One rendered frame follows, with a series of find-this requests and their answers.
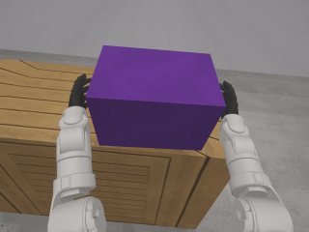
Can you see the left robot upper arm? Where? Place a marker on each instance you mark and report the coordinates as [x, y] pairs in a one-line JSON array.
[[80, 215]]

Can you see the robot right forearm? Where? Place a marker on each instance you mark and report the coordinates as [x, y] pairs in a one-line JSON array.
[[247, 177]]

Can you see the robot left forearm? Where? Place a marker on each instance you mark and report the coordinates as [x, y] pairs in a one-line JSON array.
[[75, 177]]

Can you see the carton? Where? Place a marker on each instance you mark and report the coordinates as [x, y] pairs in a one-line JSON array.
[[154, 98]]

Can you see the right robot hand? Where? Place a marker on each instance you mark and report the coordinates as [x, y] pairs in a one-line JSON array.
[[230, 99]]

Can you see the pedestal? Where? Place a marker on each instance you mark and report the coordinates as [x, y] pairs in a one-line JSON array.
[[150, 186]]

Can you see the left robot hand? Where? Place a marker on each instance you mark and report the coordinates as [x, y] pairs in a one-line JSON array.
[[77, 97]]

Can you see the right robot upper arm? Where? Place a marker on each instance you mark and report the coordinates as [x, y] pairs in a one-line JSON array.
[[259, 214]]

